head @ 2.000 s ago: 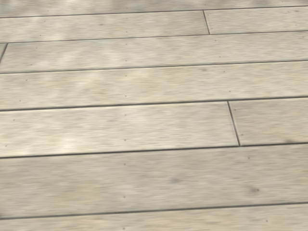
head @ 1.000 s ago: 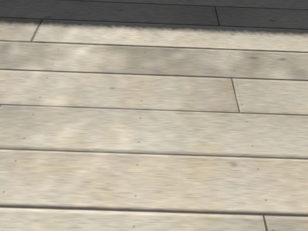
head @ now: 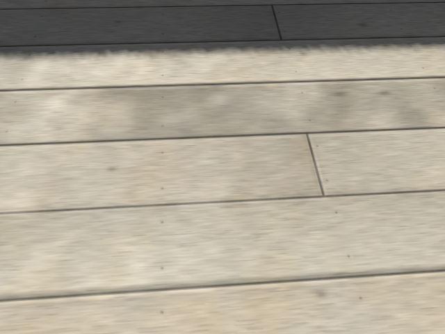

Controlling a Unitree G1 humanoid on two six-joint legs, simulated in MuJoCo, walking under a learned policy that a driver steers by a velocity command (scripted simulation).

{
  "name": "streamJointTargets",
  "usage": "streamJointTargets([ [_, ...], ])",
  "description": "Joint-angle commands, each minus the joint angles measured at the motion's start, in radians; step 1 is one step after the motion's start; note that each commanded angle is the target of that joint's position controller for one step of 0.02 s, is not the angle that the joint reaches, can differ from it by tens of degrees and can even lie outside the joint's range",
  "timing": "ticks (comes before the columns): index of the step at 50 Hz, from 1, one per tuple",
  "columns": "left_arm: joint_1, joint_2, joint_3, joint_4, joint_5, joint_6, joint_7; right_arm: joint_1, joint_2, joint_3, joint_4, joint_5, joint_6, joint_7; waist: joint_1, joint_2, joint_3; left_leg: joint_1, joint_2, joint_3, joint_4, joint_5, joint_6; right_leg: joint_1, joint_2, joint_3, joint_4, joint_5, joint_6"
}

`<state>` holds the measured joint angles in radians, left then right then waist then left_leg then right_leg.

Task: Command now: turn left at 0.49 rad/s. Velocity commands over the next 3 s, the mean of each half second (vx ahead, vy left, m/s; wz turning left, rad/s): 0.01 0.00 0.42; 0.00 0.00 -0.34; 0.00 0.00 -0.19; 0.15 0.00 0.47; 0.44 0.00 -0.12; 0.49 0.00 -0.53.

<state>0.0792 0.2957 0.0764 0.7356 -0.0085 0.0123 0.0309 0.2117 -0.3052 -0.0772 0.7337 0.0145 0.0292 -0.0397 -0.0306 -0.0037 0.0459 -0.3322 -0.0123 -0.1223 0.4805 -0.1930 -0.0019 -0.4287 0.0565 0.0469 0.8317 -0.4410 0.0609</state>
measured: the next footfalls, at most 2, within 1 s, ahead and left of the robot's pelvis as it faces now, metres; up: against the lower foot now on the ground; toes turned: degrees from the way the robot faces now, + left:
right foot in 0.12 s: +0.06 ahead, -0.13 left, +0.00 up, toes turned +9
left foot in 0.50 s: +0.01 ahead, +0.13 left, +0.00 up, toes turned +12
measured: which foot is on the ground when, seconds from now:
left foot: down 0.00-0.12, up 0.14-0.48, down 0.50-0.90, up 0.92-1.00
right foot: up 0.00-0.10, down 0.12-0.64, up 0.66-0.88, down 0.90-1.00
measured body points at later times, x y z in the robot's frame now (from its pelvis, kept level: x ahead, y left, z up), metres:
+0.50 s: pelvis +0.00 -0.01 +0.00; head +0.03 +0.00 +0.45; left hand +0.05 +0.29 -0.12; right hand +0.22 -0.23 -0.10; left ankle -0.03 +0.12 -0.74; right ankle +0.02 -0.13 -0.74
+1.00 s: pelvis +0.00 -0.04 -0.01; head +0.04 -0.08 +0.44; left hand +0.12 +0.25 -0.10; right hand +0.15 -0.33 -0.13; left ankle -0.05 +0.11 -0.67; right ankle +0.00 -0.12 -0.74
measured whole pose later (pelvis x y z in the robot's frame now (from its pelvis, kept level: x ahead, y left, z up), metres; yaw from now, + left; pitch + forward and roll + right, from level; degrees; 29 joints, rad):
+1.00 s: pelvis +0.00 -0.04 -0.01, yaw -1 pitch +1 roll +2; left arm 0.20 0.31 0.07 0.73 0.01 0.02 -0.02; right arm 0.09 -0.32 -0.09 0.75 0.00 0.04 -0.04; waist 0.02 0.05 0.08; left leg -0.43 0.04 0.00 1.07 -0.55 -0.05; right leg -0.32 0.02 -0.02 0.62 -0.31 -0.07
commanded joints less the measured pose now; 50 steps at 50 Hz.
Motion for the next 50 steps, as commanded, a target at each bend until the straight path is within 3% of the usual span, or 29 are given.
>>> streamJointTargets([
  [1,0.009,0.046,0.007,-0.059,-0.010,-0.020,-0.013,-0.033,-0.177,-0.053,-0.079,0.004,0.011,-0.009,0.008,0.188,-0.190,0.192,0.196,-0.248,-0.082,0.419,0.194,0.044,0.008,0.005,-0.151,0.067,0.010],
  [4,0.090,0.068,0.020,-0.034,-0.006,-0.027,-0.026,-0.082,-0.171,-0.051,-0.098,0.018,0.021,-0.007,0.052,0.189,-0.171,0.121,0.156,-0.287,-0.062,0.251,0.157,0.189,0.012,-0.015,-0.406,0.226,-0.015],
  [5,0.114,0.094,0.031,-0.024,0.001,-0.026,-0.023,-0.069,-0.149,-0.045,-0.099,0.018,0.021,-0.009,0.053,0.159,-0.165,0.052,0.118,-0.274,-0.031,0.116,0.117,0.278,-0.032,0.003,-0.476,0.288,-0.038],
  [6,0.138,0.165,0.048,-0.032,0.019,-0.022,-0.014,-0.033,-0.098,-0.030,-0.100,0.002,0.020,-0.006,0.035,-0.010,-0.169,-0.088,0.033,-0.187,0.148,-0.136,0.059,0.382,-0.232,0.189,-0.526,0.301,-0.111],
  [7,0.105,0.239,0.063,-0.037,0.054,-0.015,-0.018,-0.023,-0.086,-0.031,-0.134,0.004,0.008,-0.002,0.006,-0.293,-0.120,-0.266,-0.103,-0.027,0.343,-0.421,0.005,0.327,-0.434,0.453,-0.576,0.419,-0.276],
  [8,0.063,0.181,0.045,-0.066,0.065,-0.027,-0.016,-0.010,-0.170,-0.055,-0.113,-0.009,-0.002,-0.002,0.014,-0.202,-0.103,-0.272,-0.030,-0.061,0.560,-0.425,-0.023,0.281,-0.473,0.461,-0.581,0.434,-0.343],
  [9,0.008,0.125,0.029,-0.078,0.055,-0.034,-0.011,0.005,-0.204,-0.072,-0.088,0.002,0.002,0.000,-0.011,-0.128,-0.082,-0.265,-0.023,-0.059,0.643,-0.360,-0.030,0.251,-0.413,0.352,-0.564,0.428,-0.311],
  [11,-0.039,0.093,0.019,-0.084,0.021,-0.039,-0.003,0.034,-0.169,-0.069,-0.057,-0.004,0.023,-0.007,-0.016,-0.107,-0.052,-0.297,-0.008,-0.036,0.716,-0.247,-0.063,0.269,-0.326,0.205,-0.543,0.422,-0.253],
  [13,-0.004,0.093,0.015,-0.071,0.020,-0.032,0.009,0.000,-0.128,-0.056,-0.080,0.004,0.026,0.001,0.009,-0.123,-0.046,-0.300,-0.002,0.013,0.712,-0.194,-0.089,0.281,-0.292,0.112,-0.541,0.499,-0.260],
  [16,0.083,0.113,0.021,-0.044,0.023,-0.020,0.017,-0.078,-0.083,-0.033,-0.126,0.005,0.017,0.008,0.065,-0.138,-0.081,-0.293,0.014,0.034,0.549,-0.197,-0.111,0.393,-0.312,0.099,-0.526,0.575,-0.295],
  [20,0.061,0.160,0.034,-0.038,0.009,-0.012,-0.002,-0.083,-0.065,-0.012,-0.139,-0.005,0.015,0.021,0.068,-0.167,-0.110,-0.099,0.029,0.106,0.313,-0.232,-0.093,0.351,-0.325,0.056,-0.503,0.641,-0.301],
  [22,0.069,0.141,0.022,-0.018,-0.001,-0.013,-0.015,-0.059,-0.058,-0.008,-0.123,-0.009,0.016,0.022,0.058,-0.165,-0.110,0.010,0.019,0.122,0.151,-0.180,-0.073,0.321,-0.310,0.066,-0.475,0.647,-0.293],
  [24,0.072,0.088,-0.003,0.011,-0.016,-0.021,-0.029,0.020,-0.041,-0.005,-0.075,-0.020,0.014,0.024,0.005,-0.129,-0.096,0.226,0.006,0.132,-0.190,0.086,-0.025,0.230,-0.264,0.047,-0.433,0.584,-0.226],
  [25,0.119,0.063,-0.017,0.027,-0.001,-0.036,-0.040,0.037,-0.097,-0.013,-0.075,-0.025,0.013,0.015,0.021,-0.075,-0.132,0.389,0.085,0.041,-0.180,0.251,-0.001,0.143,-0.229,0.034,-0.411,0.478,-0.148],
  [26,0.142,0.027,-0.033,0.017,0.041,-0.048,-0.054,0.056,-0.184,-0.026,-0.088,-0.036,0.019,0.001,0.055,0.130,-0.187,0.489,0.271,-0.114,-0.087,0.608,0.065,0.049,-0.154,-0.023,-0.297,0.142,-0.074],
  [27,0.146,0.028,-0.031,0.019,0.019,-0.045,-0.049,-0.034,-0.132,-0.012,-0.084,-0.045,0.015,0.008,0.077,0.207,-0.180,0.290,0.318,-0.100,-0.089,0.449,0.184,0.124,-0.134,-0.038,-0.341,0.012,-0.035],
  [28,0.099,0.094,-0.020,0.021,0.012,-0.035,-0.041,-0.109,-0.099,-0.006,-0.107,-0.042,0.003,0.019,0.065,0.148,-0.118,0.224,0.244,-0.056,-0.114,0.268,0.169,0.161,-0.128,-0.047,-0.338,0.111,-0.016],
  [29,0.051,0.119,-0.010,0.008,0.007,-0.030,-0.034,-0.105,-0.115,-0.016,-0.093,-0.041,-0.004,0.018,0.045,0.164,-0.090,0.240,0.196,-0.029,-0.118,0.168,0.128,0.112,-0.105,-0.058,-0.313,0.194,-0.016],
  [31,0.068,0.134,-0.003,0.008,0.004,-0.008,-0.017,-0.082,-0.138,-0.025,-0.080,-0.033,-0.013,0.011,0.035,0.187,-0.059,0.218,0.213,-0.030,-0.126,0.148,0.118,0.079,-0.104,-0.051,-0.266,0.240,-0.021],
  [33,0.083,0.124,0.003,0.006,-0.006,0.002,-0.017,-0.041,-0.141,-0.031,-0.071,-0.028,-0.012,0.000,0.022,0.186,-0.046,0.219,0.264,-0.046,-0.126,0.220,0.155,0.028,-0.086,-0.069,-0.157,0.134,-0.029],
  [35,0.079,0.111,0.012,-0.003,-0.010,0.015,-0.021,-0.039,-0.139,-0.033,-0.079,-0.033,-0.017,-0.011,-0.003,0.205,-0.054,0.233,0.375,-0.108,-0.144,0.345,0.244,-0.075,-0.104,-0.042,0.116,-0.157,-0.026],
  [36,0.087,0.105,0.018,-0.005,-0.016,0.024,-0.024,-0.054,-0.135,-0.033,-0.079,-0.032,-0.021,-0.013,0.008,0.171,-0.049,0.228,0.398,-0.100,-0.146,0.396,0.264,-0.109,-0.121,-0.019,0.200,-0.195,-0.019],
  [40,0.107,0.075,0.013,-0.010,-0.011,0.044,-0.035,-0.170,-0.138,-0.040,-0.085,-0.018,-0.024,-0.003,0.043,0.129,-0.067,0.177,0.332,0.063,-0.119,0.404,0.210,0.002,-0.138,-0.062,0.063,-0.042,-0.007],
  [44,0.173,0.093,0.026,-0.017,-0.014,0.045,-0.061,-0.165,-0.146,-0.043,-0.058,0.012,-0.009,-0.001,0.077,0.125,-0.119,0.164,0.308,0.150,0.023,0.309,0.132,0.191,-0.070,-0.151,-0.252,0.201,-0.058],
  [45,0.198,0.126,0.041,-0.013,-0.006,0.042,-0.053,-0.102,-0.114,-0.037,-0.030,0.010,-0.010,0.004,0.072,0.035,-0.116,0.093,0.257,0.211,0.148,0.144,0.064,0.284,-0.057,-0.098,-0.366,0.333,-0.094],
  [46,0.217,0.275,0.077,-0.037,-0.004,0.035,-0.031,-0.076,-0.057,-0.019,-0.049,-0.038,-0.010,0.010,0.046,-0.294,-0.105,-0.173,0.123,0.304,0.468,-0.298,-0.053,0.430,-0.305,0.275,-0.451,0.757,-0.203],
  [47,0.219,0.300,0.067,-0.068,0.038,0.009,-0.042,-0.193,-0.059,-0.014,-0.101,-0.036,-0.013,0.000,0.095,-0.305,-0.153,-0.296,0.000,0.133,0.683,-0.545,-0.075,0.375,-0.459,0.529,-0.496,0.822,-0.413],
  [48,0.201,0.266,0.057,-0.077,0.045,-0.017,-0.052,-0.214,-0.103,-0.026,-0.097,-0.016,-0.012,-0.006,0.105,-0.163,-0.155,-0.323,0.022,0.060,0.769,-0.506,-0.060,0.379,-0.434,0.475,-0.513,0.718,-0.425],
  [50,0.124,0.213,0.044,-0.078,0.008,-0.033,-0.038,-0.183,-0.118,-0.038,-0.064,-0.013,-0.011,-0.019,0.057,-0.070,-0.099,-0.344,0.060,0.039,0.726,-0.326,-0.040,0.361,-0.335,0.345,-0.500,0.535,-0.315],
])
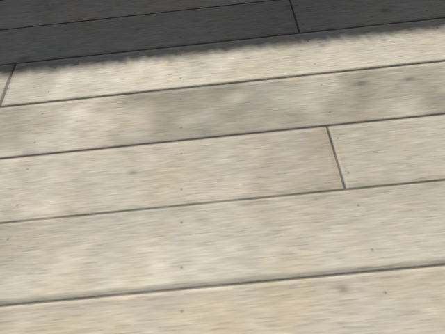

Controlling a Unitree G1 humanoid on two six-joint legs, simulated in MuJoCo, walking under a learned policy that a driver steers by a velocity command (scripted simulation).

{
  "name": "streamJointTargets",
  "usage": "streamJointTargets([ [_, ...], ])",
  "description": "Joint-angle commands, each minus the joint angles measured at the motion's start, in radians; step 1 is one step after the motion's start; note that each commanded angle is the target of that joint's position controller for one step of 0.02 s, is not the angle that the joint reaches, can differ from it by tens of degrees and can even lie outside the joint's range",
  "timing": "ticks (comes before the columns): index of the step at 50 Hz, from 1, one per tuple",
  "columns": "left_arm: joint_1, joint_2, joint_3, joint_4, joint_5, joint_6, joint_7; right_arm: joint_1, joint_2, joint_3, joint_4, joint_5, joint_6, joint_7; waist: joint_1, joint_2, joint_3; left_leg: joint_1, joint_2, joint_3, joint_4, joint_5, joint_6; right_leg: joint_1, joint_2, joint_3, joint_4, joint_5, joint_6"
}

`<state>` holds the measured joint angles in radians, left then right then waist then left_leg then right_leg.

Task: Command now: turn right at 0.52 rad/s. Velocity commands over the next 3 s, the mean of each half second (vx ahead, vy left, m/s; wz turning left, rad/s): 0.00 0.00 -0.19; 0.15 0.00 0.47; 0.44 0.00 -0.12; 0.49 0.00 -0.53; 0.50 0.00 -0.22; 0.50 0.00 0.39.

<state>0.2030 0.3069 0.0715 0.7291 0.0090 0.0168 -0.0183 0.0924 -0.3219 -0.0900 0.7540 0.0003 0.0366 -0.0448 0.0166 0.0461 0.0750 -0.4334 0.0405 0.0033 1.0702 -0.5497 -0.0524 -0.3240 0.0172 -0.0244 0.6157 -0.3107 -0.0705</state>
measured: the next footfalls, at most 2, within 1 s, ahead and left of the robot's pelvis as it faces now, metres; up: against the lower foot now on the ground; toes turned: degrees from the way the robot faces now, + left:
left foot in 0.42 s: +0.08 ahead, +0.15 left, +0.00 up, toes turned -6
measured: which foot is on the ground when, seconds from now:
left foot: up 0.00-0.40, down 0.42-0.66, up 0.68-1.00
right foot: down 0.00-1.00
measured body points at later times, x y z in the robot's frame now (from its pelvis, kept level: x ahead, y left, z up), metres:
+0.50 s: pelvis +0.03 +0.00 +0.00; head +0.05 +0.00 +0.45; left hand +0.21 +0.24 -0.10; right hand +0.11 -0.29 -0.11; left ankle +0.04 +0.15 -0.73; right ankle +0.01 -0.08 -0.73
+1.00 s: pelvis +0.08 +0.06 +0.01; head +0.11 +0.07 +0.46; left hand +0.04 +0.36 -0.10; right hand +0.35 -0.13 -0.07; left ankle +0.10 +0.21 -0.70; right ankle +0.01 -0.08 -0.73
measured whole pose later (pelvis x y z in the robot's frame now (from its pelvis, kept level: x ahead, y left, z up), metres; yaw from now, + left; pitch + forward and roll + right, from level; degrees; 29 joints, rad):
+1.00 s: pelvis +0.08 +0.06 +0.01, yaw +13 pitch +2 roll -1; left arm 0.32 0.32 0.09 0.77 -0.02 -0.04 0.00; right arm 0.07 -0.29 -0.05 0.64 0.03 0.01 0.04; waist 0.10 0.01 0.04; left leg -0.48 0.09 0.02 0.72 -0.32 -0.01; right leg -0.03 -0.06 -0.22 0.31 -0.30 0.02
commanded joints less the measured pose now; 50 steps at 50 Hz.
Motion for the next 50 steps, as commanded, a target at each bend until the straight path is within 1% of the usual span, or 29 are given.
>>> streamJointTargets([
  [1,-0.031,0.178,0.039,-0.077,-0.024,-0.033,0.022,-0.051,-0.113,-0.030,-0.077,-0.005,-0.018,-0.019,-0.005,-0.131,-0.119,-0.225,0.013,-0.094,0.102,0.095,0.006,0.241,-0.267,0.385,-0.286,0.397,-0.154],
  [2,-0.033,0.167,0.032,-0.083,-0.024,-0.029,0.030,-0.036,-0.107,-0.031,-0.069,-0.004,-0.019,-0.016,-0.013,-0.151,-0.130,-0.188,0.000,-0.090,0.109,0.143,-0.001,0.225,-0.242,0.365,-0.291,0.418,-0.145],
  [4,-0.020,0.158,0.029,-0.093,-0.018,-0.026,0.040,-0.010,-0.091,-0.029,-0.059,0.003,-0.023,-0.010,-0.014,-0.147,-0.156,-0.173,-0.019,-0.091,0.089,0.199,-0.014,0.253,-0.224,0.348,-0.295,0.447,-0.146],
  [7,-0.002,0.164,0.032,-0.100,-0.021,-0.021,0.048,-0.022,-0.076,-0.026,-0.062,0.003,-0.026,-0.010,-0.003,-0.142,-0.147,-0.190,-0.032,-0.102,-0.003,0.226,-0.034,0.284,-0.213,0.365,-0.301,0.404,-0.149],
  [10,-0.015,0.150,0.025,-0.106,-0.013,-0.014,0.052,-0.015,-0.077,-0.025,-0.053,0.005,-0.027,-0.008,0.003,-0.161,-0.135,-0.166,-0.019,-0.100,-0.100,0.247,-0.054,0.271,-0.207,0.369,-0.310,0.319,-0.149],
  [15,-0.062,0.074,-0.013,-0.076,0.018,-0.016,0.042,0.014,-0.045,-0.002,-0.022,0.001,-0.038,0.009,0.014,-0.175,-0.119,0.052,0.036,-0.067,-0.317,0.265,-0.053,0.151,-0.178,0.292,-0.326,0.232,-0.145],
  [16,-0.063,0.071,-0.017,-0.064,0.022,-0.017,0.036,0.015,-0.047,0.001,-0.017,0.002,-0.041,0.013,0.021,-0.176,-0.109,0.090,0.035,-0.055,-0.358,0.260,-0.049,0.135,-0.177,0.288,-0.330,0.213,-0.145],
  [18,-0.072,0.086,-0.018,-0.043,0.024,-0.017,0.029,0.020,-0.064,0.001,-0.016,0.009,-0.047,0.018,0.021,-0.168,-0.086,0.133,0.025,-0.040,-0.434,0.251,-0.033,0.125,-0.187,0.296,-0.322,0.206,-0.145],
  [20,-0.086,0.112,-0.012,-0.027,0.007,-0.014,0.029,0.040,-0.081,0.001,-0.015,0.009,-0.055,0.022,-0.010,-0.139,-0.069,0.176,0.008,-0.021,-0.587,0.355,-0.007,0.136,-0.178,0.284,-0.278,0.249,-0.120],
  [21,-0.061,0.122,-0.007,-0.015,0.002,-0.015,0.033,0.041,-0.103,0.000,-0.020,0.002,-0.059,0.023,-0.012,-0.111,-0.072,0.199,0.016,-0.042,-0.638,0.472,0.009,0.151,-0.163,0.274,-0.255,0.272,-0.092],
  [22,-0.040,0.124,-0.004,-0.013,0.008,-0.019,0.038,0.047,-0.144,-0.006,-0.030,-0.002,-0.061,0.022,0.000,-0.064,-0.095,0.222,0.060,-0.102,-0.620,0.676,0.031,0.161,-0.132,0.245,-0.207,0.252,-0.058],
  [23,-0.004,0.126,0.002,-0.021,0.017,-0.023,0.041,0.040,-0.199,-0.019,-0.027,0.008,-0.059,0.023,0.049,0.034,-0.115,0.227,0.076,-0.145,-0.570,0.783,0.072,0.151,-0.056,0.179,-0.175,0.218,-0.028],
  [24,-0.036,0.120,0.003,-0.024,0.018,-0.022,0.046,0.050,-0.179,-0.022,-0.027,0.022,-0.055,0.028,0.024,0.068,-0.132,0.197,0.081,-0.173,-0.586,0.739,0.106,0.173,-0.013,0.111,-0.129,0.200,-0.002],
  [25,-0.060,0.109,0.006,-0.030,0.011,-0.018,0.051,0.054,-0.160,-0.018,-0.029,0.023,-0.053,0.029,0.013,0.087,-0.134,0.176,0.095,-0.217,-0.611,0.688,0.126,0.172,0.009,0.072,-0.086,0.182,0.012],
  [26,-0.071,0.093,0.008,-0.034,0.006,-0.010,0.057,0.054,-0.155,-0.018,-0.032,0.019,-0.053,0.028,0.010,0.106,-0.136,0.162,0.113,-0.266,-0.628,0.655,0.147,0.163,0.017,0.052,-0.050,0.162,0.020],
  [29,-0.070,0.063,0.015,-0.054,0.004,0.009,0.057,0.060,-0.150,-0.017,-0.047,0.012,-0.052,0.023,0.005,0.145,-0.134,0.149,0.144,-0.377,-0.647,0.604,0.197,0.120,0.029,0.049,-0.013,0.078,0.022],
  [31,-0.041,0.064,0.023,-0.055,0.003,0.005,0.050,0.038,-0.145,-0.015,-0.068,0.016,-0.044,0.018,0.016,0.103,-0.147,0.099,0.115,-0.365,-0.611,0.555,0.176,0.168,-0.001,0.066,-0.066,0.089,0.003],
  [32,-0.019,0.084,0.032,-0.050,0.004,0.003,0.048,0.018,-0.135,-0.012,-0.084,0.020,-0.039,0.017,0.022,0.036,-0.147,0.041,0.069,-0.306,-0.550,0.502,0.138,0.214,-0.052,0.098,-0.124,0.130,-0.018],
  [33,0.000,0.117,0.042,-0.046,0.007,0.003,0.047,0.011,-0.115,-0.007,-0.096,0.025,-0.034,0.016,0.021,-0.077,-0.130,-0.042,-0.005,-0.205,-0.433,0.398,0.082,0.256,-0.147,0.185,-0.202,0.219,-0.064],
  [34,0.006,0.148,0.049,-0.044,0.011,0.000,0.045,0.039,-0.099,-0.003,-0.101,0.021,-0.029,0.019,0.010,-0.209,-0.124,-0.112,-0.069,-0.098,-0.289,0.195,0.036,0.284,-0.307,0.330,-0.270,0.381,-0.155],
  [35,0.012,0.133,0.042,-0.057,0.017,-0.011,0.048,0.043,-0.116,-0.011,-0.104,0.015,-0.024,0.020,0.020,-0.227,-0.146,-0.184,-0.037,-0.080,-0.055,-0.068,0.013,0.306,-0.432,0.426,-0.313,0.422,-0.247],
  [36,0.015,0.121,0.034,-0.064,0.013,-0.023,0.049,0.041,-0.142,-0.024,-0.106,0.021,-0.020,0.026,0.016,-0.133,-0.132,-0.234,-0.005,-0.113,0.074,-0.060,0.015,0.302,-0.447,0.438,-0.340,0.300,-0.266],
  [37,-0.006,0.120,0.033,-0.067,0.001,-0.035,0.051,0.033,-0.126,-0.024,-0.108,0.030,-0.015,0.032,0.003,-0.087,-0.097,-0.275,0.033,-0.125,0.088,0.017,0.020,0.297,-0.410,0.386,-0.371,0.089,-0.230],
  [38,-0.018,0.125,0.034,-0.063,-0.012,-0.044,0.053,0.005,-0.104,-0.015,-0.115,0.033,-0.013,0.038,0.013,-0.098,-0.048,-0.319,0.052,-0.121,0.045,0.089,0.020,0.298,-0.370,0.338,-0.414,-0.064,-0.194],
  [39,-0.006,0.132,0.035,-0.057,-0.012,-0.051,0.057,-0.027,-0.094,-0.010,-0.124,0.032,-0.015,0.042,0.032,-0.116,-0.025,-0.336,0.056,-0.103,0.020,0.137,0.015,0.309,-0.343,0.296,-0.439,-0.102,-0.170],
  [41,0.036,0.138,0.037,-0.047,-0.006,-0.057,0.060,-0.054,-0.077,-0.001,-0.145,0.032,-0.026,0.056,0.058,-0.122,-0.030,-0.314,0.052,-0.062,-0.051,0.197,0.002,0.339,-0.310,0.207,-0.466,-0.066,-0.150],
  [45,0.086,0.173,0.051,-0.026,-0.014,-0.070,0.043,-0.112,-0.027,0.024,-0.193,0.029,-0.046,0.080,0.084,-0.121,-0.040,-0.223,0.057,-0.005,-0.253,0.240,0.010,0.358,-0.306,0.065,-0.470,0.054,-0.133],
  [48,0.097,0.199,0.063,-0.015,-0.028,-0.073,0.024,-0.116,-0.038,0.026,-0.209,0.031,-0.046,0.090,0.081,-0.150,-0.027,-0.120,0.035,0.051,-0.356,0.232,0.036,0.311,-0.306,-0.011,-0.450,0.068,-0.116],
  [50,0.103,0.207,0.065,-0.003,-0.042,-0.069,0.014,-0.099,-0.047,0.024,-0.213,0.029,-0.044,0.094,0.060,-0.159,-0.023,-0.045,0.014,0.074,-0.417,0.230,0.067,0.283,-0.325,-0.029,-0.414,0.096,-0.102],
])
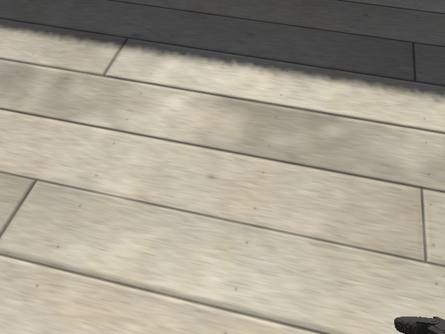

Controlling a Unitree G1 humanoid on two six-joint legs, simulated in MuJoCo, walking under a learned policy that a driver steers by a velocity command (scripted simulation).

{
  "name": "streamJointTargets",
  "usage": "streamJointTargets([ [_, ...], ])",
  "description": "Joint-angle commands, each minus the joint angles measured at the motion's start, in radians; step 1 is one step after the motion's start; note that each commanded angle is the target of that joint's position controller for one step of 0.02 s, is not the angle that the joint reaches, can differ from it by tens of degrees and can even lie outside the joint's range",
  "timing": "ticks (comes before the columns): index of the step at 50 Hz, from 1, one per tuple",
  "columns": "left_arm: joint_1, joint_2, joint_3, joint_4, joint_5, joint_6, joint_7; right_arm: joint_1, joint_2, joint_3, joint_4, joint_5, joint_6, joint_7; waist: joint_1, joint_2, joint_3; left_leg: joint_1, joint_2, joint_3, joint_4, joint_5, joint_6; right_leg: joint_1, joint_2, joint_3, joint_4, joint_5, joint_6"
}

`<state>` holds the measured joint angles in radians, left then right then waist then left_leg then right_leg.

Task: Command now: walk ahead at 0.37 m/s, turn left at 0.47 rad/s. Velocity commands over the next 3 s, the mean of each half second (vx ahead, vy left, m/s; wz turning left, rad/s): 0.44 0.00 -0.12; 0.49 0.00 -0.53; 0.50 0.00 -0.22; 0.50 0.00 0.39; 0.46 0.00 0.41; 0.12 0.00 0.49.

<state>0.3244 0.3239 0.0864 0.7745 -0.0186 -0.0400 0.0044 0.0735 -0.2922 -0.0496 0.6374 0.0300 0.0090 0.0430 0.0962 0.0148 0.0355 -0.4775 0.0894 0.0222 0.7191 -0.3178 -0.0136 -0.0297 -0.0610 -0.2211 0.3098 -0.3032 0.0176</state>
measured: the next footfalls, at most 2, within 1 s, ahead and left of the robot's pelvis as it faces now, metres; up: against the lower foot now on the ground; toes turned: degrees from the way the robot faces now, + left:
left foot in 0.06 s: +0.11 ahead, +0.14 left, +0.00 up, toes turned +5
right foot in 0.58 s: +0.44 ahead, -0.06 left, +0.00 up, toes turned -11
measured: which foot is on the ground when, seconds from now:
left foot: up 0.00-0.04, down 0.06-0.60, up 0.62-1.00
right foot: down 0.00-0.06, up 0.08-0.56, down 0.58-1.00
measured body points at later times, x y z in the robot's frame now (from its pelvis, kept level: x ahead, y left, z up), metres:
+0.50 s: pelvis +0.23 +0.06 -0.01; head +0.27 +0.06 +0.43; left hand +0.45 +0.27 -0.11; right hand +0.23 -0.23 -0.13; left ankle +0.07 +0.14 -0.74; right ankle +0.40 -0.08 -0.71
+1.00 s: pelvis +0.53 +0.03 -0.01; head +0.56 +0.01 +0.44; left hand +0.70 +0.28 -0.11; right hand +0.65 -0.28 -0.08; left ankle +0.72 +0.10 -0.73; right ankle +0.40 -0.05 -0.74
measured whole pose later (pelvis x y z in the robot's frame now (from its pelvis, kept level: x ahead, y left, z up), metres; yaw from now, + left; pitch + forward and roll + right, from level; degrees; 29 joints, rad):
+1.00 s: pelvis +0.53 +0.03 -0.01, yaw -24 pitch +2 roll -1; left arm 0.34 0.30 0.07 0.71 -0.03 -0.03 0.01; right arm 0.07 -0.29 -0.03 0.63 0.01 -0.11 0.02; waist 0.08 0.04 0.02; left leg -0.52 0.02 -0.09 0.51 -0.04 -0.05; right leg -0.12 0.11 0.21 0.49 -0.39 -0.04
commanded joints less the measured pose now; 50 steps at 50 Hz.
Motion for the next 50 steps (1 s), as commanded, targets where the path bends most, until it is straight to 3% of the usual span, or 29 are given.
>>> streamJointTargets([
  [1,-0.033,0.193,0.049,-0.043,-0.023,-0.009,-0.011,-0.034,-0.079,-0.021,-0.086,-0.003,-0.016,0.006,-0.061,-0.121,0.008,0.087,-0.061,0.077,-0.125,0.015,0.052,-0.050,-0.247,0.141,-0.058,0.152,-0.174],
  [2,-0.037,0.181,0.041,-0.035,-0.026,-0.011,-0.013,0.061,-0.091,-0.033,-0.053,-0.006,-0.017,0.002,-0.119,-0.101,-0.030,0.272,-0.105,0.099,-0.186,0.055,0.082,-0.134,-0.229,0.099,0.047,0.288,-0.153],
  [3,-0.021,0.131,0.018,-0.026,-0.014,-0.019,-0.016,0.212,-0.146,-0.065,-0.004,-0.002,-0.015,-0.010,-0.191,-0.053,-0.112,0.507,-0.129,0.072,-0.211,0.081,0.116,-0.230,-0.176,0.033,0.247,0.400,-0.116],
  [4,-0.060,0.054,-0.014,-0.072,0.021,-0.028,-0.018,0.382,-0.249,-0.093,0.022,-0.013,-0.014,-0.030,-0.263,0.126,-0.208,0.779,0.100,-0.276,-0.281,-0.003,0.200,-0.517,-0.081,-0.021,0.624,0.101,-0.027],
  [5,-0.064,0.034,-0.023,-0.109,0.010,-0.049,-0.014,0.356,-0.314,-0.092,-0.004,-0.019,-0.034,-0.033,-0.224,0.218,-0.268,0.810,0.320,-0.733,-0.439,-0.124,0.338,-0.756,0.035,0.151,0.881,-0.310,-0.001],
  [6,-0.112,0.124,0.002,-0.107,-0.029,-0.056,-0.018,0.314,-0.238,-0.069,-0.004,-0.019,-0.055,-0.024,-0.239,0.094,-0.193,0.721,0.327,-0.649,-0.473,-0.112,0.331,-0.819,-0.010,0.263,0.977,-0.246,-0.009],
  [7,-0.116,0.133,0.005,-0.109,-0.041,-0.055,-0.024,0.272,-0.187,-0.053,0.004,-0.024,-0.066,-0.020,-0.200,0.132,-0.112,0.627,0.284,-0.487,-0.473,-0.073,0.292,-0.820,-0.049,0.260,0.961,-0.156,-0.031],
  [8,-0.103,0.128,0.005,-0.090,-0.025,-0.052,-0.021,0.217,-0.137,-0.040,0.008,-0.020,-0.074,-0.017,-0.165,0.100,-0.064,0.537,0.224,-0.374,-0.491,-0.029,0.256,-0.784,-0.083,0.263,0.917,-0.066,-0.035],
  [9,-0.083,0.124,0.009,-0.076,-0.011,-0.045,-0.020,0.170,-0.111,-0.032,0.008,-0.023,-0.081,-0.015,-0.133,0.115,-0.025,0.457,0.186,-0.284,-0.521,0.047,0.228,-0.733,-0.098,0.278,0.867,0.012,-0.030],
  [10,-0.050,0.114,0.009,-0.056,-0.012,-0.034,-0.022,0.138,-0.095,-0.029,0.008,-0.031,-0.089,-0.017,-0.104,0.125,-0.011,0.403,0.153,-0.207,-0.544,0.136,0.204,-0.678,-0.100,0.289,0.855,0.077,-0.025],
  [14,-0.044,0.056,0.000,-0.045,-0.015,-0.013,-0.018,0.158,-0.094,-0.037,0.035,-0.052,-0.121,-0.031,-0.089,0.059,0.004,0.383,0.122,-0.020,-0.570,0.433,0.184,-0.683,-0.050,0.333,0.765,0.233,0.006],
  [17,-0.131,0.022,-0.015,-0.077,-0.008,-0.022,-0.028,0.171,-0.101,-0.038,0.053,-0.044,-0.122,-0.044,-0.114,0.051,0.039,0.385,0.099,0.069,-0.599,0.451,0.154,-0.662,-0.026,0.295,0.534,0.378,0.003],
  [22,-0.287,-0.016,-0.039,-0.148,-0.006,-0.028,-0.067,0.262,-0.144,-0.052,0.103,-0.026,-0.100,-0.064,-0.171,0.018,0.086,0.535,0.157,0.127,-0.576,0.603,0.129,-0.701,-0.010,0.212,0.335,0.373,-0.044],
  [24,-0.306,-0.004,-0.035,-0.173,-0.007,-0.029,-0.081,0.265,-0.165,-0.057,0.109,-0.026,-0.080,-0.072,-0.157,0.031,0.064,0.600,0.170,0.153,-0.498,0.814,0.121,-0.679,0.023,0.167,0.304,0.297,-0.073],
  [26,-0.267,0.028,-0.020,-0.182,-0.008,-0.021,-0.086,0.261,-0.194,-0.064,0.106,-0.024,-0.060,-0.086,-0.116,0.079,-0.008,0.648,0.175,0.171,-0.359,1.153,0.110,-0.581,0.085,0.109,0.317,0.194,-0.113],
  [28,-0.082,0.107,0.019,-0.156,-0.012,-0.012,-0.075,0.242,-0.215,-0.067,0.095,-0.023,-0.046,-0.092,-0.006,0.097,-0.125,0.591,0.162,0.175,-0.072,1.264,0.105,-0.317,0.143,0.103,0.296,0.135,-0.174],
  [29,0.077,0.155,0.047,-0.129,-0.010,-0.005,-0.058,0.214,-0.207,-0.060,0.083,-0.017,-0.053,-0.092,0.093,0.049,-0.197,0.411,0.119,0.185,0.183,1.066,0.075,-0.033,0.124,0.182,0.204,0.203,-0.222],
  [30,0.129,0.249,0.066,-0.116,-0.006,0.000,-0.038,0.295,-0.067,-0.019,0.036,-0.050,-0.078,-0.074,0.013,-0.204,-0.284,-0.042,-0.058,0.149,0.574,0.102,0.011,0.357,-0.133,0.641,0.219,0.158,-0.373],
  [31,0.117,0.230,0.056,-0.143,-0.001,-0.015,-0.039,0.281,-0.076,-0.004,0.015,-0.031,-0.123,-0.054,0.011,-0.189,-0.441,-0.233,-0.178,-0.096,0.784,-0.276,0.004,0.484,-0.277,1.086,0.055,0.049,-0.509],
  [32,0.088,0.168,0.041,-0.143,0.003,-0.023,-0.038,0.173,-0.143,-0.022,-0.016,0.005,-0.150,-0.037,0.044,-0.099,-0.325,-0.325,-0.107,-0.173,0.764,-0.192,0.026,0.408,-0.248,0.960,-0.002,0.035,-0.443],
  [33,0.028,0.131,0.029,-0.148,-0.002,-0.028,-0.037,0.139,-0.142,-0.015,-0.034,0.012,-0.162,-0.034,-0.003,-0.022,-0.193,-0.318,-0.060,-0.160,0.660,-0.110,0.040,0.248,-0.204,0.820,-0.016,0.074,-0.396],
  [34,-0.042,0.107,0.022,-0.158,-0.005,-0.030,-0.038,0.134,-0.130,-0.016,-0.028,-0.012,-0.165,-0.039,-0.058,0.042,-0.109,-0.275,-0.025,-0.139,0.554,-0.073,0.034,0.096,-0.156,0.729,-0.031,0.169,-0.359],
  [35,-0.087,0.077,0.012,-0.172,0.003,-0.032,-0.035,0.149,-0.141,-0.024,-0.021,-0.032,-0.155,-0.042,-0.090,0.027,-0.077,-0.211,-0.001,-0.137,0.493,-0.041,0.021,-0.005,-0.121,0.661,-0.052,0.262,-0.347],
  [36,-0.111,0.077,0.009,-0.181,0.010,-0.031,-0.030,0.168,-0.141,-0.026,-0.018,-0.039,-0.141,-0.041,-0.114,-0.005,-0.060,-0.163,0.007,-0.130,0.467,-0.022,0.004,-0.082,-0.102,0.632,-0.076,0.309,-0.347],
  [39,-0.109,0.109,0.018,-0.166,0.005,-0.034,-0.012,0.163,-0.101,-0.011,-0.027,-0.052,-0.114,-0.046,-0.126,-0.032,-0.036,-0.110,0.009,-0.078,0.308,0.039,-0.055,-0.240,-0.061,0.526,-0.095,0.425,-0.338],
  [43,-0.055,0.137,0.027,-0.140,-0.006,-0.016,0.008,-0.006,-0.054,0.013,-0.066,-0.045,-0.114,-0.043,-0.050,-0.084,-0.033,-0.003,-0.055,-0.047,-0.032,0.329,-0.081,-0.318,0.020,0.450,-0.056,0.273,-0.258],
  [45,-0.011,0.143,0.029,-0.125,-0.009,-0.008,0.009,-0.054,-0.073,0.006,-0.078,-0.027,-0.120,-0.036,-0.024,-0.101,-0.050,0.032,-0.085,-0.059,-0.118,0.376,-0.082,-0.280,0.001,0.500,-0.027,0.201,-0.240],
  [47,0.002,0.133,0.027,-0.120,-0.014,-0.003,0.010,-0.053,-0.104,-0.009,-0.082,-0.019,-0.128,-0.032,-0.033,-0.121,-0.059,0.047,-0.085,-0.097,-0.178,0.341,-0.064,-0.212,-0.030,0.575,0.032,0.132,-0.220],
  [50,-0.025,0.106,0.022,-0.128,-0.007,0.001,0.009,0.063,-0.141,-0.039,-0.056,-0.015,-0.140,-0.031,-0.111,-0.152,-0.078,0.185,-0.082,-0.092,-0.235,0.246,0.000,-0.182,-0.040,0.634,0.157,0.121,-0.172],
])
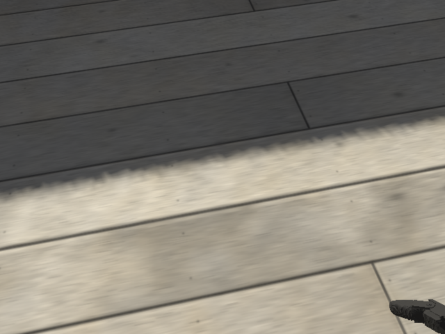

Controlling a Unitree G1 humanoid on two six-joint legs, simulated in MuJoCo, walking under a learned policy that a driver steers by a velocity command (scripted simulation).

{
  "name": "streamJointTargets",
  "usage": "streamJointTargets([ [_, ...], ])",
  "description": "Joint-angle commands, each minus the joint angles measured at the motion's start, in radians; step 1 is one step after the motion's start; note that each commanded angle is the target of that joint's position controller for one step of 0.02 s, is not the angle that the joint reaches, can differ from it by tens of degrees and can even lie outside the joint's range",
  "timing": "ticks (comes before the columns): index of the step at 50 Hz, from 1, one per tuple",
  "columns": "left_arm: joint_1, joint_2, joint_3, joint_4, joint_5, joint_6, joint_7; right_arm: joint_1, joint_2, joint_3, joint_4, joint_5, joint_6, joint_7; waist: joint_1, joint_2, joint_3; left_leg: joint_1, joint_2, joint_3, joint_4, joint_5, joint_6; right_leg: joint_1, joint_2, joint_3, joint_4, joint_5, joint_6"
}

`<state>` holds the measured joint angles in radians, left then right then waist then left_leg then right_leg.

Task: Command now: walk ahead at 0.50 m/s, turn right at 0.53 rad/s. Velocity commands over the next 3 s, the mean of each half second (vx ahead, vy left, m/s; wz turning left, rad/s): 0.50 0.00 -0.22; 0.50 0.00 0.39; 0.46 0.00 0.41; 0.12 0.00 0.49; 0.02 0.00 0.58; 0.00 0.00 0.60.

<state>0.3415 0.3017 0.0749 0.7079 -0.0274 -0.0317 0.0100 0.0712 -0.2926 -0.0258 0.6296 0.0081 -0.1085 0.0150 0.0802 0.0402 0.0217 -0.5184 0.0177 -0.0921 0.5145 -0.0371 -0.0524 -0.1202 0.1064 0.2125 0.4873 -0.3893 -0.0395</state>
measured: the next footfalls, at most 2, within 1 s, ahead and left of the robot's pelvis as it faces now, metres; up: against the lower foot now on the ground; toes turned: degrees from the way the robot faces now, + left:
left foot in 0.02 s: +0.18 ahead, +0.13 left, +0.00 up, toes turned -5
right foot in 0.52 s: +0.42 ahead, -0.14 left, +0.00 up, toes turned -5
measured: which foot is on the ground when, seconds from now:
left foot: up 0.00-0.00, down 0.02-0.54, up 0.56-1.00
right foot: down 0.00-0.04, up 0.06-0.50, down 0.52-1.00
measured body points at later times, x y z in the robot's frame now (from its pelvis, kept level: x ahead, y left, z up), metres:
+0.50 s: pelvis +0.26 +0.00 +0.00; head +0.29 -0.01 +0.45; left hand +0.53 +0.18 -0.06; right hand +0.20 -0.28 -0.12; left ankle +0.14 +0.14 -0.73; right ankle +0.38 -0.14 -0.72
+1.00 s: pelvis +0.51 -0.01 +0.00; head +0.54 +0.00 +0.45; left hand +0.49 +0.28 -0.13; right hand +0.75 -0.21 -0.09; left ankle +0.65 +0.13 -0.71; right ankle +0.38 -0.14 -0.73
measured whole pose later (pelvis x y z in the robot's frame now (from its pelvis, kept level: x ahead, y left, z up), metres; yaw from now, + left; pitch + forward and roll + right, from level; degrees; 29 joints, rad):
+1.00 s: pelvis +0.51 -0.01 +0.00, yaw +9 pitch +1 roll -3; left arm 0.33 0.29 0.08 0.85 -0.01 -0.07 0.01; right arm 0.10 -0.27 -0.04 0.66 0.02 -0.02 0.05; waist 0.08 0.04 0.04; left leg -0.61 0.08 0.02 0.65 -0.06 0.05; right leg 0.10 0.00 -0.26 0.25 -0.36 0.03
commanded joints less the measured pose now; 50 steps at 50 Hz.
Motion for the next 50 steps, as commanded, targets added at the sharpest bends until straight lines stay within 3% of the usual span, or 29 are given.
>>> streamJointTargets([
  [1,-0.033,0.076,0.016,-0.065,0.010,-0.012,0.000,0.167,-0.169,-0.078,-0.033,-0.006,-0.029,-0.008,-0.144,-0.150,-0.133,0.378,0.046,-0.010,-0.039,-0.056,0.081,-0.120,-0.160,0.146,0.132,0.221,-0.079],
  [2,0.022,-0.006,-0.011,-0.074,0.032,-0.014,-0.003,0.298,-0.219,-0.087,-0.022,-0.020,-0.027,-0.014,-0.164,0.026,-0.275,0.609,0.237,-0.224,-0.057,-0.133,0.142,-0.231,-0.080,0.037,0.442,-0.031,-0.036],
  [3,0.143,-0.008,-0.018,-0.097,-0.013,-0.025,-0.004,0.355,-0.290,-0.107,0.030,-0.031,-0.015,0.003,-0.095,0.382,-0.304,0.776,0.402,-0.758,-0.224,-0.477,0.301,-0.572,-0.005,-0.048,0.727,-0.221,0.007],
  [4,0.120,0.095,0.002,-0.061,-0.024,-0.023,0.002,0.308,-0.186,-0.086,0.004,-0.012,-0.015,0.010,-0.125,0.193,-0.198,0.712,0.376,-0.765,-0.272,-0.658,0.288,-0.661,-0.064,-0.005,0.834,-0.144,0.021],
  [5,0.009,0.129,0.011,-0.074,-0.014,-0.020,0.001,0.270,-0.135,-0.071,0.003,-0.008,-0.009,0.007,-0.144,0.096,-0.097,0.619,0.333,-0.578,-0.259,-0.576,0.252,-0.675,-0.095,-0.033,0.850,-0.051,0.022],
  [6,-0.053,0.119,0.009,-0.086,0.003,-0.019,0.004,0.234,-0.118,-0.063,0.001,-0.018,-0.005,0.006,-0.135,0.022,-0.056,0.522,0.283,-0.443,-0.255,-0.421,0.239,-0.640,-0.122,-0.057,0.818,0.010,0.023],
  [7,-0.094,0.105,0.009,-0.100,0.014,-0.024,0.002,0.214,-0.099,-0.057,0.011,-0.022,-0.003,0.005,-0.125,0.021,-0.019,0.462,0.246,-0.354,-0.264,-0.298,0.245,-0.629,-0.147,-0.057,0.757,0.052,0.022],
  [8,-0.094,0.090,0.008,-0.103,0.013,-0.025,-0.003,0.208,-0.089,-0.052,0.019,-0.026,-0.005,0.001,-0.107,0.052,-0.015,0.422,0.216,-0.285,-0.281,-0.216,0.238,-0.583,-0.169,-0.066,0.711,0.078,0.021],
  [10,-0.083,0.059,0.000,-0.093,0.013,-0.023,-0.010,0.222,-0.079,-0.049,0.042,-0.015,-0.011,-0.001,-0.096,0.077,-0.028,0.411,0.195,-0.214,-0.307,-0.117,0.254,-0.552,-0.179,-0.103,0.633,0.089,0.028],
  [15,-0.219,0.006,-0.029,-0.121,0.021,-0.035,-0.022,0.256,-0.141,-0.063,0.087,0.002,0.002,-0.008,-0.130,0.040,-0.004,0.420,0.196,-0.096,-0.358,0.016,0.272,-0.549,-0.197,-0.158,0.321,0.249,0.049],
  [20,-0.350,0.014,-0.032,-0.145,0.008,-0.049,-0.041,0.324,-0.168,-0.064,0.139,0.015,0.021,-0.007,-0.175,0.045,0.021,0.439,0.199,-0.032,-0.342,0.057,0.247,-0.449,-0.157,-0.201,0.109,0.378,0.044],
  [23,-0.380,0.037,-0.023,-0.165,0.006,-0.059,-0.052,0.344,-0.178,-0.066,0.163,0.023,0.037,-0.010,-0.155,0.050,0.034,0.491,0.232,-0.064,-0.293,0.118,0.228,-0.405,-0.141,-0.196,0.034,0.316,0.008],
  [24,-0.344,0.054,-0.015,-0.158,0.008,-0.063,-0.052,0.335,-0.190,-0.069,0.166,0.024,0.044,-0.013,-0.124,0.053,0.018,0.495,0.231,-0.066,-0.251,0.188,0.217,-0.337,-0.127,-0.204,0.006,0.299,-0.006],
  [25,-0.255,0.080,0.001,-0.132,0.013,-0.066,-0.048,0.316,-0.194,-0.068,0.164,0.026,0.047,-0.016,-0.066,0.043,-0.032,0.472,0.201,-0.039,-0.154,0.307,0.196,-0.192,-0.107,-0.220,-0.041,0.317,-0.028],
  [26,-0.114,0.129,0.026,-0.094,0.021,-0.065,-0.037,0.313,-0.169,-0.058,0.158,0.019,0.046,-0.017,-0.001,0.024,-0.130,0.390,0.147,-0.002,0.019,0.325,0.166,0.037,-0.132,-0.202,-0.036,0.338,-0.057],
  [27,0.074,0.213,0.048,-0.070,0.039,-0.059,-0.022,0.300,-0.095,-0.029,0.120,-0.012,0.040,-0.017,0.069,-0.111,-0.296,0.177,0.072,0.045,0.344,0.012,0.120,0.335,-0.356,0.030,0.000,0.361,-0.126],
  [28,0.088,0.245,0.050,-0.059,0.043,-0.049,-0.026,0.422,-0.017,-0.008,0.110,0.008,0.025,-0.018,0.006,-0.347,-0.394,-0.138,-0.053,0.035,0.624,-0.550,0.076,0.529,-0.540,0.418,-0.107,0.146,-0.249],
  [29,0.072,0.148,0.028,-0.058,0.031,-0.048,-0.026,0.355,-0.129,-0.037,0.123,0.031,0.021,-0.018,0.040,-0.220,-0.291,-0.230,-0.006,-0.047,0.728,-0.530,0.075,0.436,-0.504,0.410,-0.162,0.019,-0.219],
  [30,0.016,0.112,0.014,-0.054,0.022,-0.050,-0.025,0.286,-0.154,-0.049,0.101,0.040,0.020,-0.016,0.023,-0.190,-0.168,-0.266,0.030,-0.033,0.733,-0.436,0.080,0.324,-0.473,0.266,-0.186,0.041,-0.187],
  [31,-0.048,0.085,0.005,-0.054,0.025,-0.053,-0.028,0.255,-0.140,-0.049,0.099,0.032,0.025,-0.019,-0.011,-0.140,-0.109,-0.232,0.066,-0.015,0.706,-0.357,0.073,0.210,-0.429,0.169,-0.219,0.117,-0.169],
  [32,-0.095,0.060,-0.001,-0.051,0.030,-0.059,-0.032,0.243,-0.128,-0.052,0.098,0.020,0.033,-0.019,-0.038,-0.139,-0.061,-0.204,0.089,-0.015,0.669,-0.300,0.065,0.123,-0.395,0.094,-0.256,0.180,-0.163],
  [34,-0.137,0.044,0.001,-0.036,0.039,-0.075,-0.031,0.279,-0.087,-0.050,0.110,0.024,0.057,-0.016,-0.082,-0.157,-0.037,-0.119,0.111,-0.016,0.650,-0.236,0.051,0.016,-0.366,-0.017,-0.316,0.276,-0.158],
  [38,-0.135,0.074,0.016,0.008,0.043,-0.093,-0.021,0.220,-0.060,-0.049,0.079,0.015,0.078,-0.017,-0.092,-0.104,0.013,-0.180,0.115,-0.033,0.552,-0.111,0.025,-0.010,-0.366,-0.168,-0.360,0.430,-0.164],
  [43,-0.096,0.121,0.028,0.044,0.035,-0.078,-0.004,0.066,-0.030,-0.032,0.025,0.012,0.067,0.014,-0.037,-0.077,0.053,-0.153,0.101,0.046,0.267,0.090,0.043,0.033,-0.352,-0.314,-0.372,0.458,-0.136],
  [47,-0.036,0.153,0.041,0.081,0.014,-0.052,-0.001,-0.039,-0.034,-0.030,-0.037,0.014,0.069,0.038,-0.006,-0.071,0.085,-0.186,0.089,0.093,0.151,0.030,0.085,0.166,-0.394,-0.359,-0.328,0.503,-0.115],
  [48,-0.032,0.161,0.044,0.086,0.009,-0.044,0.000,-0.049,-0.041,-0.033,-0.050,0.014,0.070,0.043,-0.010,-0.076,0.083,-0.180,0.078,0.111,0.134,-0.010,0.099,0.197,-0.401,-0.371,-0.299,0.562,-0.106],
  [50,-0.044,0.191,0.052,0.085,0.003,-0.030,0.004,-0.018,-0.069,-0.048,-0.063,0.012,0.075,0.047,-0.047,-0.109,0.034,-0.081,0.020,0.168,0.124,-0.111,0.138,0.232,-0.402,-0.402,-0.180,0.866,-0.082],
])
